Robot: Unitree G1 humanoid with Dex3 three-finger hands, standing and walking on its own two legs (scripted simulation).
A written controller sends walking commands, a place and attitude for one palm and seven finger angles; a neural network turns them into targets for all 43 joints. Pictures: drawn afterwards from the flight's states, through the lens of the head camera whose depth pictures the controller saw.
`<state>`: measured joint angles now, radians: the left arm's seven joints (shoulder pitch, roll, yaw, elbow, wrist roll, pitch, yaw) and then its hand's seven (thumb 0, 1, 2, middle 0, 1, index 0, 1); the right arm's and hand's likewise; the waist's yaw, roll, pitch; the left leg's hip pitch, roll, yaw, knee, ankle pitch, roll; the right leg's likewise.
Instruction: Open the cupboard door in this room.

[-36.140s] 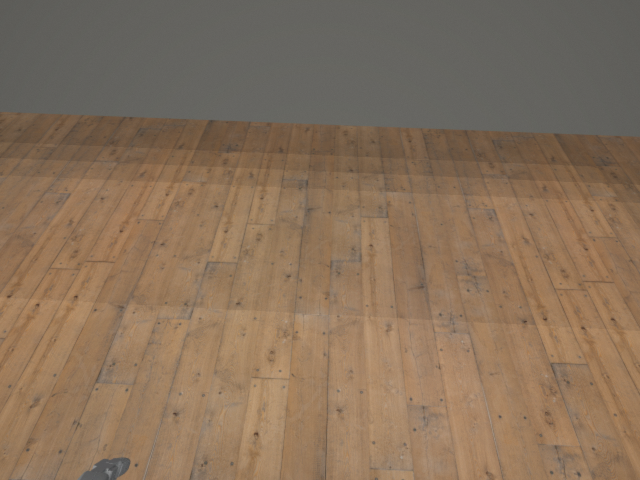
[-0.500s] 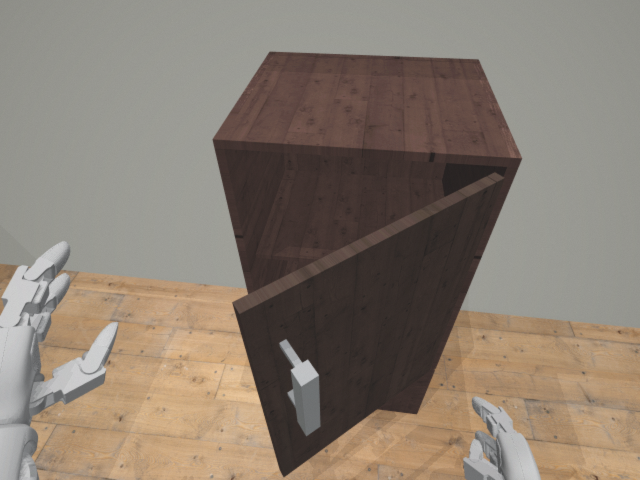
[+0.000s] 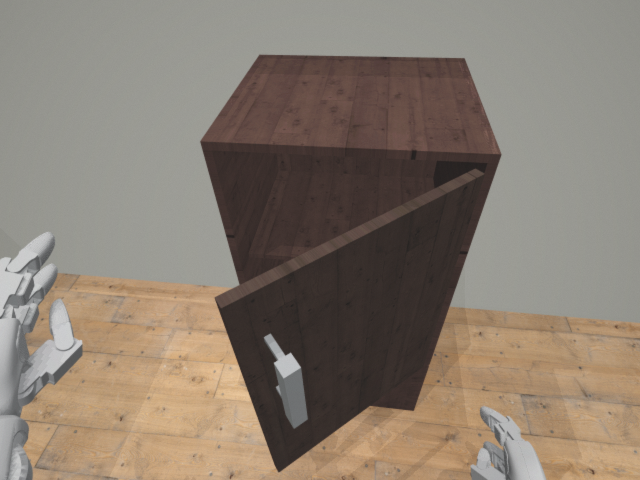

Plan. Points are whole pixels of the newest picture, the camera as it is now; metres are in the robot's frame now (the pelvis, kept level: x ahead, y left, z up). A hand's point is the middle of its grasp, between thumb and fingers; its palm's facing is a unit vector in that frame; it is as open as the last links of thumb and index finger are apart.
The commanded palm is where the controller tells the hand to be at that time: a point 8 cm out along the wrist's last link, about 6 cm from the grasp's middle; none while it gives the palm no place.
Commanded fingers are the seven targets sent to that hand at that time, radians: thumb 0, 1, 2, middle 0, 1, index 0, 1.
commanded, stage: step back with the hand held close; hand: left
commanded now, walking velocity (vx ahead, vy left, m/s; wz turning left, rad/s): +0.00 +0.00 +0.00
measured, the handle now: (284, 381) +0.26 +0.09 -0.03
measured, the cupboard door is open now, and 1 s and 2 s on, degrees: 41 41 41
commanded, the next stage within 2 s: stop stepping back and stand still in 1.26 s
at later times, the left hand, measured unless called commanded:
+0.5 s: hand (52, 365) +0.16 +0.28 +0.15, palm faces +0.34 -0.78 -0.52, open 7.4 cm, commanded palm +0.10 +0.32 +0.17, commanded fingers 0.00 0.90 0.90 -0.20 -0.30 -0.20 -0.30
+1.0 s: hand out of the picture +0.07 +0.29 +0.16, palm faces +0.48 -0.73 -0.48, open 7.4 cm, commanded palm +0.01 +0.33 +0.17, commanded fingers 0.00 0.90 0.90 -0.20 -0.30 -0.20 -0.30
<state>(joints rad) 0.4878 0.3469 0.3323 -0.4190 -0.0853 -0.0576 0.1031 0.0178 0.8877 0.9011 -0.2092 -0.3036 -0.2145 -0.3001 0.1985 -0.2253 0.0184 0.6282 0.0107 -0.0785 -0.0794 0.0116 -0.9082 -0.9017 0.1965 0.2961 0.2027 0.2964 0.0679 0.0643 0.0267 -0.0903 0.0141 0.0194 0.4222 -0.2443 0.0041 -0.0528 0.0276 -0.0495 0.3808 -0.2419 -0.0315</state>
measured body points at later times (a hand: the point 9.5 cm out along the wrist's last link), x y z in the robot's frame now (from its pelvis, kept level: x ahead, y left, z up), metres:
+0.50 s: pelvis -0.04 +0.02 +0.00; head -0.02 +0.02 +0.44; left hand +0.14 +0.32 +0.18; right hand +0.13 -0.23 -0.08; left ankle +0.00 +0.12 -0.74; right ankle -0.01 -0.10 -0.74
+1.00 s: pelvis -0.12 +0.02 -0.02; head -0.10 +0.03 +0.43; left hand +0.04 +0.33 +0.18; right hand +0.07 -0.21 -0.10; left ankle -0.01 +0.12 -0.74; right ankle -0.05 -0.09 -0.74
